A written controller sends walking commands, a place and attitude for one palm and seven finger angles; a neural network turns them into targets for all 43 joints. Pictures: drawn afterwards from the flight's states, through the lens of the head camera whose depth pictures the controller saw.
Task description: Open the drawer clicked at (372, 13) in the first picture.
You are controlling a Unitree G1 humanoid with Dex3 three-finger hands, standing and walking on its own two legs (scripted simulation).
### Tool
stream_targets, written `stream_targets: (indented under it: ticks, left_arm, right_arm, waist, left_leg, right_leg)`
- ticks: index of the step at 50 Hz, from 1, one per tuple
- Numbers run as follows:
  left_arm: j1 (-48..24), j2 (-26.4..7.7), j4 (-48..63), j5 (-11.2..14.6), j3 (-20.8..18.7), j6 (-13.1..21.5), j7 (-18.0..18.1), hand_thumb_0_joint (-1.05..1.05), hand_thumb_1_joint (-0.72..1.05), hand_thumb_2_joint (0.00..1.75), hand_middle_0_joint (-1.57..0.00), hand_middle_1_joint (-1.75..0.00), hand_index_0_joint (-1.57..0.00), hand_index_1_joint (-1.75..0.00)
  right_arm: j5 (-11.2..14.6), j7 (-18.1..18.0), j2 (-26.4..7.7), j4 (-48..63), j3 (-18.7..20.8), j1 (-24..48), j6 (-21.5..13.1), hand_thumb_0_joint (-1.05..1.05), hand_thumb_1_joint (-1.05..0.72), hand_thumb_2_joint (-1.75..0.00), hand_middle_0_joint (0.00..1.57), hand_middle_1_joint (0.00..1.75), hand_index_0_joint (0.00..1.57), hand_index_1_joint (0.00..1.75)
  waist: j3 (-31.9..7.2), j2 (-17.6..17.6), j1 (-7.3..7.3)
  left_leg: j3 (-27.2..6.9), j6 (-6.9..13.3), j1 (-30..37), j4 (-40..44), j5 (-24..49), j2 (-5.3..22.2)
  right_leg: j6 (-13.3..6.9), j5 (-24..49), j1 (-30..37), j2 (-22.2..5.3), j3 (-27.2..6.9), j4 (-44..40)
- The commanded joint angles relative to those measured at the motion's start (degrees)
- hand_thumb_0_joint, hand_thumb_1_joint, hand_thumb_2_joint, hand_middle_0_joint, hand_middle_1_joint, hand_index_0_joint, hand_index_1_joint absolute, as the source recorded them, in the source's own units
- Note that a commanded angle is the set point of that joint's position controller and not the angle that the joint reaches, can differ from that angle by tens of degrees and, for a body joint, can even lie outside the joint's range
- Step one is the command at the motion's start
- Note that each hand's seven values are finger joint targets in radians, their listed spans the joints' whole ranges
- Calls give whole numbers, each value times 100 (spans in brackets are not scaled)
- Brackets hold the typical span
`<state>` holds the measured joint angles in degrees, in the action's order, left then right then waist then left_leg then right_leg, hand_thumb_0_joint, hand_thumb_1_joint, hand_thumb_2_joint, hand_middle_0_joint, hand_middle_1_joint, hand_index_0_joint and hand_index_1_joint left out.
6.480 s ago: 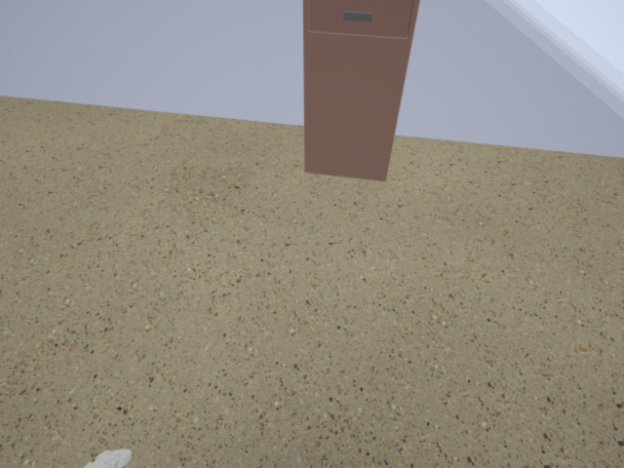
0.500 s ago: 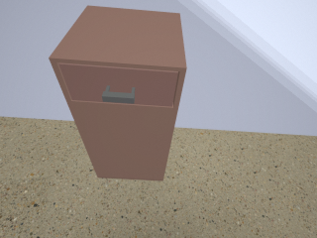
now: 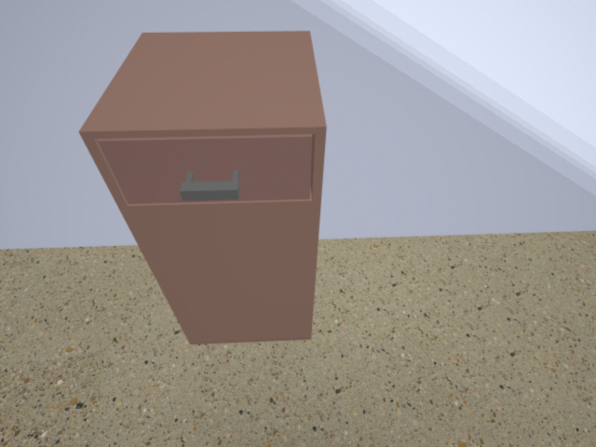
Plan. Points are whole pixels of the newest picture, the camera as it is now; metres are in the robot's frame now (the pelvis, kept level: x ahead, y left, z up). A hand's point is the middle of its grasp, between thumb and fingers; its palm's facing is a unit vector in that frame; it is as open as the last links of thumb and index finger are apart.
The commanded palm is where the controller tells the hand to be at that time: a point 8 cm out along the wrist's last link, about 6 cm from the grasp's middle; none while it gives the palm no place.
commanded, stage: come to a stop and stand still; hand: left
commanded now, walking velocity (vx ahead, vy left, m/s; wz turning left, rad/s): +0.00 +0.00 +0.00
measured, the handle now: (211, 183) +0.56 +0.20 +0.01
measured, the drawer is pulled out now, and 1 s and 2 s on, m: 0.00 0.00 0.00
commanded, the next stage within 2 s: look again from close up in 0.22 s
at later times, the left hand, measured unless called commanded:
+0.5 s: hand out of the picture -0.01 +0.16 -0.18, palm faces +0.04 -0.98 -0.19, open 7.4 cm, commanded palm none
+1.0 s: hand out of the picture -0.05 +0.19 -0.18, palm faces +0.04 -0.98 -0.20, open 7.4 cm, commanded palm none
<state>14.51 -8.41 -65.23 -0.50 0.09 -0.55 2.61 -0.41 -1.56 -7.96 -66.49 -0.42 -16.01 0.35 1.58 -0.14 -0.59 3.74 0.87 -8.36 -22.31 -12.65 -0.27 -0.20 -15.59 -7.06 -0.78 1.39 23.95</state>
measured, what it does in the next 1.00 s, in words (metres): stands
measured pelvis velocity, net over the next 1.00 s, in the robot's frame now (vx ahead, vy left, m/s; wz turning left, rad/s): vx -0.04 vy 0.02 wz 0.01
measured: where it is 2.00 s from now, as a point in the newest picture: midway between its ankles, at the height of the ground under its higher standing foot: outside the picture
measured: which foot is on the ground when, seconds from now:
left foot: down 0.00-1.00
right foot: down 0.00-1.00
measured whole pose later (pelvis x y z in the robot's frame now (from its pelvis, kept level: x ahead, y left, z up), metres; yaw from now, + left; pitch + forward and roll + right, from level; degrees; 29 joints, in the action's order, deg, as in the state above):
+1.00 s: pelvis -0.04 +0.02 +0.00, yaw +1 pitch -3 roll -1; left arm 20.0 -9.4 -59.6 -1.2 0.7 -0.5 2.2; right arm -1.0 -0.6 -10.0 -60.5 -0.3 -16.9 0.8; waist -0.1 0.0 0.0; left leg 3.3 2.5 -13.5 -27.1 -11.3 -0.7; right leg 1.0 -13.0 -10.7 -1.4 1.9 26.2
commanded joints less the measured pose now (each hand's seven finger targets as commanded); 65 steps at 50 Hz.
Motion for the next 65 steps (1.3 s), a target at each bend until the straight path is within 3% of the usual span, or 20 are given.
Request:
stream_targets:
  ticks: [1,7,15,16,17,18,19,22,25,31,38,48,50,53,56,60,62,63,64,65]
  left_arm:
    - [412,-533,114,29,-69,67,-1,0,90,90,-20,-30,-20,-30]
    - [465,-480,107,31,-58,78,-11,0,90,90,-20,-30,-20,-30]
    - [590,-379,68,30,-51,115,-6,0,90,90,-20,-30,-20,-30]
    - [448,-1232,586,-96,19,250,-33,0,90,90,-20,-30,-20,-30]
    - [522,-821,573,-50,-112,277,12,0,90,90,-20,-30,-20,-30]
    - [602,-838,532,-71,-150,303,12,0,90,90,-20,-30,-20,-30]
    - [686,-757,562,-33,-109,296,9,0,90,90,-20,-30,-20,-30]
    - [711,-644,687,-33,-103,229,4,0,90,90,-20,-30,-20,-30]
    - [747,-701,797,-37,-130,212,9,0,90,90,-20,-30,-20,-30]
    - [803,-696,892,-30,-74,144,16,0,90,90,-20,-30,-20,-30]
    - [702,-713,915,-34,-44,116,-3,0,90,90,-20,-30,-20,-30]
    - [841,-628,781,-61,-43,103,-23,0,90,90,-20,-30,-20,-30]
    - [947,-580,694,-85,-69,94,-47,0,90,90,-20,-30,-20,-30]
    - [1096,-526,675,-151,-129,16,-90,0,90,90,-20,-30,-20,-30]
    - [1299,-377,624,-170,-160,-32,-155,0,90,90,-20,-30,-20,-30]
    - [1618,-159,530,-145,-206,-72,-227,0,90,90,-20,-30,-20,-30]
    - [1752,-215,497,-150,-252,-52,-221,0,90,90,-20,-30,-20,-30]
    - [1855,-298,468,-153,-275,-12,-200,0,90,90,-20,-30,-20,-30]
    - [1939,-457,439,-154,-317,20,-151,0,90,90,-20,-30,-20,-30]
    - [1978,-653,409,-126,-359,58,-91,0,90,90,-20,-30,-20,-30]
  right_arm:
    - [5,-47,-496,115,90,-268,-69,0,-90,-90,20,30,20,30]
    - [-7,-51,-444,69,98,-406,-59,0,-90,-90,20,30,20,30]
    - [-1,-69,-411,54,96,-474,-100,0,-90,-90,20,30,20,30]
    - [-48,36,-966,752,159,-294,-132,0,-90,-90,20,30,20,30]
    - [-111,-20,-910,880,162,-249,-259,0,-90,-90,20,30,20,30]
    - [-112,-77,-798,837,198,-261,-300,0,-90,-90,20,30,20,30]
    - [-92,-93,-690,841,182,-381,-282,0,-90,-90,20,30,20,30]
    - [-87,-76,-552,931,152,-514,-182,0,-90,-90,20,30,20,30]
    - [-55,-85,-682,983,190,-456,-171,0,-90,-90,20,30,20,30]
    - [-49,-48,-761,1024,168,-270,-120,0,-90,-90,20,30,20,30]
    - [-49,7,-829,1026,145,-79,-99,0,-90,-90,20,30,20,30]
    - [-47,55,-874,892,171,-144,-61,0,-90,-90,20,30,20,30]
    - [-72,56,-897,807,195,-244,-29,0,-90,-90,20,30,20,30]
    - [-115,43,-1053,779,290,-298,51,0,-90,-90,20,30,20,30]
    - [-103,-2,-1145,780,354,-283,58,0,-90,-90,20,30,20,30]
    - [-108,-62,-1135,743,425,-253,55,0,-90,-90,20,30,20,30]
    - [-115,-62,-1021,735,427,-293,51,0,-90,-90,20,30,20,30]
    - [-114,-58,-901,763,407,-288,52,0,-90,-90,20,30,20,30]
    - [-97,-41,-667,798,358,-270,58,0,-90,-90,20,30,20,30]
    - [-85,-10,-415,878,297,-218,37,0,-90,-90,20,30,20,30]
  waist:
    - [492,-33,80]
    - [466,37,54]
    - [323,91,45]
    - [711,442,-76]
    - [-27,36,33]
    - [-519,-101,1]
    - [-714,-52,-6]
    - [-322,370,-55]
    - [-29,173,-14]
    - [252,-4,57]
    - [441,-119,64]
    - [415,27,86]
    - [357,23,67]
    - [478,-305,99]
    - [514,-491,152]
    - [403,-679,230]
    - [381,-352,268]
    - [425,80,289]
    - [575,825,323]
    - [575,1627,336]
  left_leg:
    - [-558,20,-199,465,337,592]
    - [-553,12,-174,487,123,594]
    - [-551,27,-38,424,449,627]
    - [-738,-16,-395,65,604,429]
    - [-676,61,-468,-281,588,571]
    - [-692,97,-279,-477,988,504]
    - [-650,102,-218,-590,933,460]
    - [-501,92,-547,-715,525,362]
    - [-555,126,-570,-599,939,471]
    - [-596,138,-598,-437,1022,575]
    - [-688,118,-733,-18,204,578]
    - [-900,119,-988,519,-978,608]
    - [-976,161,-1020,602,-1650,622]
    - [-1384,329,-1496,999,-2884,835]
    - [-1776,484,-1706,1254,-3027,1026]
    - [-1719,518,-1758,1258,-2925,1060]
    - [-1485,430,-1848,903,-2791,866]
    - [-1202,345,-1974,355,-2564,598]
    - [-726,218,-2392,-586,-2179,176]
    - [-85,146,-2550,-1700,-1442,-84]
  right_leg:
    - [-86,414,-409,-560,-458,-654]
    - [-92,240,-529,-527,-476,-688]
    - [-102,510,-512,-510,-489,-635]
    - [-215,528,-689,-370,-386,-350]
    - [-218,523,-468,-578,-476,-80]
    - [-302,1154,-314,-614,-583,-7]
    - [-326,1378,-177,-685,-613,-49]
    - [-363,1378,-362,-712,-660,-75]
    - [-338,1757,-455,-597,-517,121]
    - [-227,1282,-594,-475,-422,100]
    - [-145,457,-683,-442,-435,-182]
    - [-56,-84,-606,-420,-363,-353]
    - [-28,-815,-653,-359,-260,-340]
    - [25,-1401,-659,-113,78,88]
    - [-16,-801,-516,38,313,568]
    - [-55,-561,-176,115,449,562]
    - [-116,-718,24,12,283,101]
    - [-220,-1199,48,-240,-152,-318]
    - [-473,-2008,12,-745,-1041,-888]
    - [-767,-2742,-22,-1431,-1939,-1565]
